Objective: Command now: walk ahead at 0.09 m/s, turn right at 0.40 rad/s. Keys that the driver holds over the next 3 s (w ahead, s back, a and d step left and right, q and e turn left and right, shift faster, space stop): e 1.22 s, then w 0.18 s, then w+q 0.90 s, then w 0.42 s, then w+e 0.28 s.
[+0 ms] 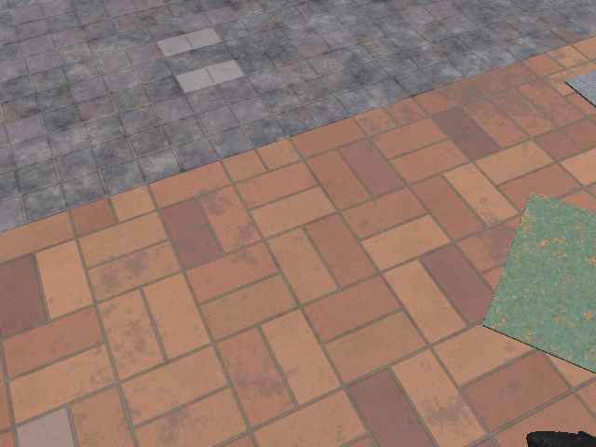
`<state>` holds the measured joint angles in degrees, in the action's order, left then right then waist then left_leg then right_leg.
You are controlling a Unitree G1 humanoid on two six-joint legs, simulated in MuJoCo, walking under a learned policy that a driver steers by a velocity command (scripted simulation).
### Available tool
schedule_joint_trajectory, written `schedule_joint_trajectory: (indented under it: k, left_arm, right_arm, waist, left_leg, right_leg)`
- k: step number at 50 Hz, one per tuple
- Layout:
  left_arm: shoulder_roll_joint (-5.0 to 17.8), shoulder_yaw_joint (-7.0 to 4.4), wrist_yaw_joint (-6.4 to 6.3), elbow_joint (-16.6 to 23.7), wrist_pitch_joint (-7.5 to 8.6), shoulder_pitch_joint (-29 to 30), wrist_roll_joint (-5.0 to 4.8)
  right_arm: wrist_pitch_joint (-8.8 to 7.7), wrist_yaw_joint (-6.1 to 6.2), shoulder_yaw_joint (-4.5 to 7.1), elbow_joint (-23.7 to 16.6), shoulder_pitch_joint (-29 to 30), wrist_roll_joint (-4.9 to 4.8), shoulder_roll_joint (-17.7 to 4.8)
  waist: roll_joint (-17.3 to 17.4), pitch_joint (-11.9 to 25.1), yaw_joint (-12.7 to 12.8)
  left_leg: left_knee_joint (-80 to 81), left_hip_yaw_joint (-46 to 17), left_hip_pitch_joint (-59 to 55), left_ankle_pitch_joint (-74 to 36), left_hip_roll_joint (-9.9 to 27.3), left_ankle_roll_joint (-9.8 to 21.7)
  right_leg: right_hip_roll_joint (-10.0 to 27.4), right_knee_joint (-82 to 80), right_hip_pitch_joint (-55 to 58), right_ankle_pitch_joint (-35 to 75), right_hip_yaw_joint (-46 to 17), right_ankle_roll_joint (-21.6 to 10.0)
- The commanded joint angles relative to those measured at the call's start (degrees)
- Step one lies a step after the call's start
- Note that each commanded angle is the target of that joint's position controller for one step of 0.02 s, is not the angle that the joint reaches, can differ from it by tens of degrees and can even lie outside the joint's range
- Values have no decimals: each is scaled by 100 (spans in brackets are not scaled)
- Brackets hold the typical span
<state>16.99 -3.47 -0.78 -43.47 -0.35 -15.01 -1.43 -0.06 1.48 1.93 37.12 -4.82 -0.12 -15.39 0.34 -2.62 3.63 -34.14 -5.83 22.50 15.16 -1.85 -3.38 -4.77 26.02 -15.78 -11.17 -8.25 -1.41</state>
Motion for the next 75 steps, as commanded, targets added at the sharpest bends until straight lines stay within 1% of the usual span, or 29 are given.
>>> schedule_joint_trajectory:
  k: [1,2,3,4,5,7,13,21,22,23,24,25,27,31,42,46,47,48,49,50,54,59,64,67,68,69,70,72,75]
  left_arm:
    - [816,-219,-111,535,-52,497,-46]
    - [573,-146,-115,572,-58,333,24]
    - [304,-78,-110,671,-29,1,46]
    - [715,-190,-122,634,-5,-47,88]
    - [1011,-312,-114,547,-28,-146,57]
    - [976,-373,-160,399,-190,-257,34]
    - [474,-186,-26,843,-260,391,15]
    - [608,-250,189,997,-325,169,36]
    - [756,-317,149,948,-321,-9,61]
    - [1325,-469,54,1013,-301,-167,54]
    - [1781,-525,59,1175,-215,-104,222]
    - [1425,-440,97,1172,-90,-164,321]
    - [1137,-351,61,1151,16,414,185]
    - [924,-231,-54,1203,-50,646,123]
    - [1143,-338,-54,1214,-175,638,80]
    - [1037,-318,-78,1257,-238,888,-53]
    - [825,-261,-88,1248,-234,678,-23]
    - [629,-219,-82,1331,-199,403,-15]
    - [1118,-379,-100,1235,-152,360,65]
    - [1376,-493,-89,1119,-160,238,46]
    - [874,-405,-73,980,-314,209,-8]
    - [623,-263,-2,1289,-273,724,12]
    - [546,-176,98,1330,-275,618,24]
    - [521,-193,153,955,-191,-176,19]
    - [589,-225,123,745,-157,-666,1]
    - [963,-291,53,642,-107,-1269,34]
    - [1627,-412,101,781,46,-1175,128]
    - [937,-207,114,795,304,-653,153]
    - [697,-101,40,778,416,-340,173]
  right_arm:
    - [-159,-26,262,-251,-490,0,-623]
    - [-176,8,334,-272,-662,90,-918]
    - [-108,24,433,-309,-473,218,-1343]
    - [-107,-5,408,-291,-585,273,-1087]
    - [-129,-9,316,-330,-440,228,-823]
    - [-140,-12,263,-363,-8,101,-617]
    - [-4,83,358,-165,-176,115,-847]
    - [18,-9,491,29,-98,-159,-1174]
    - [-3,-23,453,166,-390,-155,-1001]
    - [-13,-50,367,142,-562,63,-682]
    - [-20,3,307,-231,-110,192,-586]
    - [-7,47,398,-230,203,125,-858]
    - [49,101,464,-48,-28,23,-909]
    - [42,92,470,60,-291,40,-820]
    - [-123,-68,408,-56,-29,-52,-739]
    - [-217,-137,461,79,-514,-45,-760]
    - [-202,-108,529,75,-641,30,-1045]
    - [-135,-81,612,31,-408,148,-1551]
    - [-153,-94,560,-67,-357,265,-1275]
    - [-162,-69,458,-149,-100,220,-1003]
    - [-79,52,335,-187,95,48,-725]
    - [38,90,434,-89,-333,96,-1015]
    - [53,-63,517,16,-424,-77,-1288]
    - [-27,-153,420,123,-290,-216,-1120]
    - [-84,-200,291,197,-373,-151,-757]
    - [-155,-292,83,71,-220,74,-193]
    - [-238,-260,188,-276,155,-25,-506]
    - [-309,-280,364,-145,167,-244,-1062]
    - [-340,-321,364,208,-177,-133,-914]
  waist:
    - [-752,669,-557]
    - [-286,914,-504]
    - [1198,852,-191]
    - [1342,883,-375]
    - [930,792,-311]
    - [660,596,-175]
    - [885,662,-469]
    - [878,716,-238]
    - [546,742,-207]
    - [-851,781,-315]
    - [-1891,730,-176]
    - [-1107,946,118]
    - [-654,650,-258]
    - [-772,769,-424]
    - [-969,659,-215]
    - [-866,777,-537]
    - [-345,948,-457]
    - [1298,716,-96]
    - [1273,638,-284]
    - [863,550,-159]
    - [747,248,-254]
    - [911,504,-632]
    - [958,573,-666]
    - [736,438,-179]
    - [361,590,7]
    - [-1038,817,166]
    - [-1608,440,192]
    - [-1090,-228,69]
    - [-850,-339,-132]
  left_leg:
    - [1300,84,-1177,-910,76,229]
    - [1365,-472,-1863,-1318,921,544]
    - [1478,-1675,-2182,-2439,2004,1323]
    - [1587,-2238,-1982,-2852,2555,1941]
    - [1541,-1872,-1852,-2856,2376,1944]
    - [1436,-968,-1681,-2618,1824,1564]
    - [1495,-49,-1803,-2870,1682,1687]
    - [836,442,-1432,-2252,1856,1259]
    - [339,732,-1010,-1602,1628,874]
    - [-1116,1357,206,128,1057,267]
    - [-2367,1061,1539,2365,203,-88]
    - [-3199,324,1556,2370,299,-67]
    - [-3211,144,1544,1398,438,23]
    - [-3069,195,1129,545,232,-149]
    - [-518,4,114,673,-83,-95]
    - [1337,108,-1033,-532,-12,150]
    - [1525,-461,-1751,-981,770,434]
    - [1657,-1792,-2009,-2065,1870,1245]
    - [1749,-2322,-1617,-2354,2499,1928]
    - [1695,-1849,-1415,-2197,2352,1888]
    - [1630,-445,-1447,-1865,1484,1487]
    - [1575,-145,-2227,-2269,1754,1693]
    - [1836,52,-1578,-479,1825,1649]
    - [1522,236,-643,744,1658,1349]
    - [910,563,-47,1030,1394,1047]
    - [-1089,1223,1017,1795,837,484]
    - [-2194,916,2411,2158,273,304]
    - [-2815,351,2716,1058,754,466]
    - [-2700,306,2470,-316,893,399]
  right_leg:
    - [1017,-173,41,917,-1571,-641]
    - [776,450,-403,-56,-1330,-363]
    - [-66,1472,-1403,-1878,-278,-1]
    - [19,2805,-1703,-2702,95,294]
    - [201,3569,-1768,-2451,33,429]
    - [351,4064,-1869,-1854,107,643]
    - [615,2976,-1548,-1183,642,845]
    - [463,311,116,-129,1223,180]
    - [419,-211,744,528,1015,-25]
    - [1503,-540,1658,2314,-524,-459]
    - [2763,-579,1596,3286,-2242,-1709]
    - [2638,-697,1409,2818,-2049,-1923]
    - [1945,-678,1093,1896,-1205,-1286]
    - [1556,-646,846,2101,-914,-1147]
    - [1394,-430,633,1199,-2088,-1161]
    - [1009,15,406,1170,-2206,-756]
    - [689,591,-136,68,-1835,-437]
    - [-313,1641,-1303,-1924,-621,-37]
    - [-207,3071,-1582,-2647,-324,270]
    - [36,3798,-1578,-2286,-271,392]
    - [191,4394,-1870,-1298,157,740]
    - [597,3058,-1793,-1293,544,856]
    - [561,1626,-590,-1339,1054,516]
    - [347,-16,935,-497,1284,9]
    - [393,-266,1893,-559,1041,-112]
    - [1690,-741,2770,-573,-765,-450]
    - [2774,-1368,2253,-1736,-2870,-1528]
    - [2460,-1727,1800,-2487,-2120,-1417]
    - [1897,-1888,1652,-902,-790,-903]
